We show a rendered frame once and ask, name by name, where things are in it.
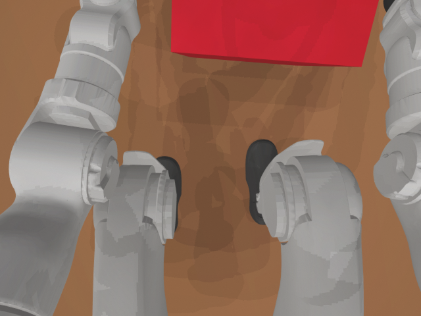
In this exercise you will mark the right robot forearm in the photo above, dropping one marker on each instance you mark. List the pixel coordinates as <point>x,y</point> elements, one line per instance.
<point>401,40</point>

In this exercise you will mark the robot left thigh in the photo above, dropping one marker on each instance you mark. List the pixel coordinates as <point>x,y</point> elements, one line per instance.
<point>128,273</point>

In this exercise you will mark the left robot upper arm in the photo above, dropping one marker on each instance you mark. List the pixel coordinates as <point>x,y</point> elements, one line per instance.
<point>58,173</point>

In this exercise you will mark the robot left shin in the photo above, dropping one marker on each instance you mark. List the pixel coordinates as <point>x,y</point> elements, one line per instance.
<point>100,210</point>

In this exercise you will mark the carton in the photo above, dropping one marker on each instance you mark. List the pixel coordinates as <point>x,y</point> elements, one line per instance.
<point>284,32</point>

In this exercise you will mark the left robot forearm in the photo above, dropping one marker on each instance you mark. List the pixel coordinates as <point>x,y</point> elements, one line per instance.
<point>84,92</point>

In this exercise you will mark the right robot upper arm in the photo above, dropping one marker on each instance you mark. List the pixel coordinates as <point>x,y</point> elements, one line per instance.
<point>397,176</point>

